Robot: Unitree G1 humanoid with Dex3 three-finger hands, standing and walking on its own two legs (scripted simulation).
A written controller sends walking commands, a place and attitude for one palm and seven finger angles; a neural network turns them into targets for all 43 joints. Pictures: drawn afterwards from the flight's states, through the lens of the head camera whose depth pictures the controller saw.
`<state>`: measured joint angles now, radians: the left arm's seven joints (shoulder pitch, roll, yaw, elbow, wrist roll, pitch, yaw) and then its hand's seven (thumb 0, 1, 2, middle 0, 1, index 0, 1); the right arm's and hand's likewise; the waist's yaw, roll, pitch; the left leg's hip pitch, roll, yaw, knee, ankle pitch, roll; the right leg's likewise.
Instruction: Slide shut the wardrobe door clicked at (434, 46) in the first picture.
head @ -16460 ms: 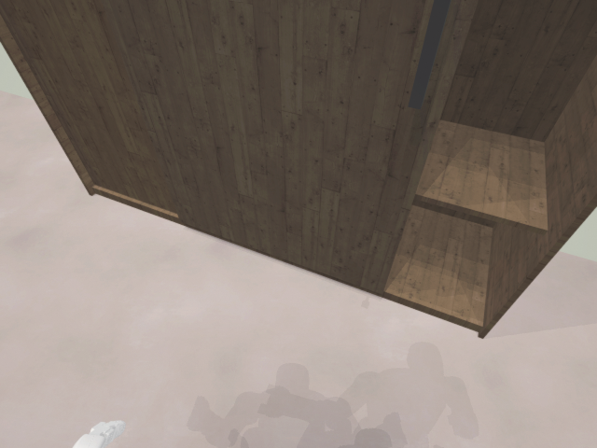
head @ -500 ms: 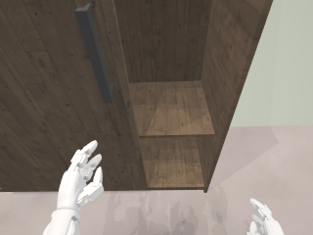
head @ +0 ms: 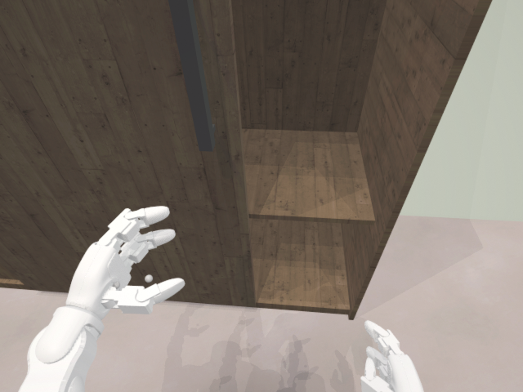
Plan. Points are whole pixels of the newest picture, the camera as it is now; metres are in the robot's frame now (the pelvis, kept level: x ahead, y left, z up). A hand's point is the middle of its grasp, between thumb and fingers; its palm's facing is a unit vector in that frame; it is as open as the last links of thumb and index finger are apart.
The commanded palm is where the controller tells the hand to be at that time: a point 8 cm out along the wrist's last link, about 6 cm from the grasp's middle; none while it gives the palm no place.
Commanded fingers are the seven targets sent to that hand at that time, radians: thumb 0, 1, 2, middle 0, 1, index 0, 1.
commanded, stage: raise the hand with hooked fingers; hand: left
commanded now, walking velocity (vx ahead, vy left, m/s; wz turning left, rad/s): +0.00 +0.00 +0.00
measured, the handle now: (199, 77) +0.55 +0.15 +0.24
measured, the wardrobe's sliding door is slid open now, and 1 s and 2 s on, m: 0.36 0.36 0.36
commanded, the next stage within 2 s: move the hooked fingers beside the handle in 1.32 s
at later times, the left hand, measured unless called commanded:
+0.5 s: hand (58, 204) +0.27 +0.27 +0.21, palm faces +0.08 -0.99 -0.10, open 13.6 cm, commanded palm +0.24 +0.31 +0.21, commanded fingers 0.00 -0.50 0.30 -0.30 -1.20 -0.30 -1.20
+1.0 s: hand (14, 145) +0.30 +0.31 +0.27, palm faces +0.07 -0.99 -0.10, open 14.0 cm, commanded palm +0.26 +0.34 +0.27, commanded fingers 0.00 -0.50 0.30 -0.30 -1.20 -0.30 -1.20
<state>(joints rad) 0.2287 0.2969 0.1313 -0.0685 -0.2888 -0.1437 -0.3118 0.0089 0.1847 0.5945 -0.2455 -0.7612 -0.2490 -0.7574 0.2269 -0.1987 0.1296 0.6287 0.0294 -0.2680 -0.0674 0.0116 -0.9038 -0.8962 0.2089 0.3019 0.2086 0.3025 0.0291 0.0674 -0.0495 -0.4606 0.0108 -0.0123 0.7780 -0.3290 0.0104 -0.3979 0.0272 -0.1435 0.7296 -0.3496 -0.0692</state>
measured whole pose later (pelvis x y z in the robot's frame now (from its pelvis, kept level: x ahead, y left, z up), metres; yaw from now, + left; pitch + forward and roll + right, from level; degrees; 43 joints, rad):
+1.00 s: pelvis +0.02 +0.02 +0.03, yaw +0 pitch -5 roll -1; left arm -0.30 0.58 0.48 0.17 -0.33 0.37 -0.47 -0.01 -0.51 0.30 -0.30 -1.20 -0.30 -1.20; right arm 0.16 -0.30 0.11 0.67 0.09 -0.21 -0.07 0.01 -0.91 -0.90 0.21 0.30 0.20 0.30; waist 0.07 0.07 -0.02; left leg -0.17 -0.03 0.01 0.45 -0.20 0.04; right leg -0.12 0.01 -0.11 0.41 -0.22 -0.04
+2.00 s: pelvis +0.03 +0.00 +0.03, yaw -1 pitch -2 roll +0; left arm -0.40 0.53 0.44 0.31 -0.27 0.32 -0.39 -0.01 -0.50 0.30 -0.30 -1.20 -0.30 -1.20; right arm 0.19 -0.30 0.09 0.66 0.09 -0.21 -0.08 0.01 -0.91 -0.90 0.20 0.30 0.20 0.30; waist 0.03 0.08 -0.03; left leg -0.19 0.00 0.02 0.45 -0.22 0.02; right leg -0.15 0.03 -0.10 0.42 -0.24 -0.06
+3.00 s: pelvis +0.05 +0.02 +0.03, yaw -2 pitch +1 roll -1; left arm -0.72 0.48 0.35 0.66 -0.19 0.15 -0.26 -0.01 -0.50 0.30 -0.30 -1.20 -0.30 -1.20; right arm 0.29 -0.30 0.06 0.70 0.07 -0.16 -0.09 0.01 -0.91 -0.90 0.20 0.30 0.20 0.30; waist -0.03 0.05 -0.03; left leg -0.23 -0.01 0.04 0.44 -0.24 0.04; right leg -0.19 0.03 -0.07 0.40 -0.24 -0.04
